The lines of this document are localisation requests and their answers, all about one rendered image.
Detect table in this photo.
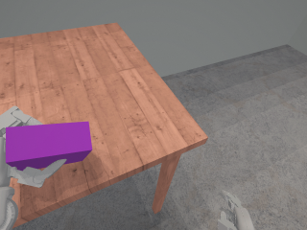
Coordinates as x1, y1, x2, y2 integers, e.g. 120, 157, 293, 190
0, 22, 208, 228

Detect sponge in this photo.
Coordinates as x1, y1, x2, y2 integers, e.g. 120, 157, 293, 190
6, 121, 92, 172

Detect robot left hand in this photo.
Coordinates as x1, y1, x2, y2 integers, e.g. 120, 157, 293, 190
0, 105, 67, 188

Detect robot right hand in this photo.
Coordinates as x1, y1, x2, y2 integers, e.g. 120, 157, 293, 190
218, 190, 255, 230

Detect left robot forearm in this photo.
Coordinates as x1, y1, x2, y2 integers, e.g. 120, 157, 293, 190
0, 186, 19, 230

